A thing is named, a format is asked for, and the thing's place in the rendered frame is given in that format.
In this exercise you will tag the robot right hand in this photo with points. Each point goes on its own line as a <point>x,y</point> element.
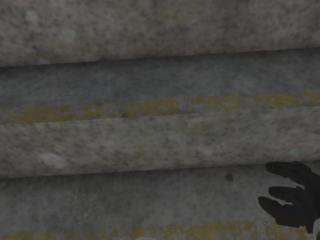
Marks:
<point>306,202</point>

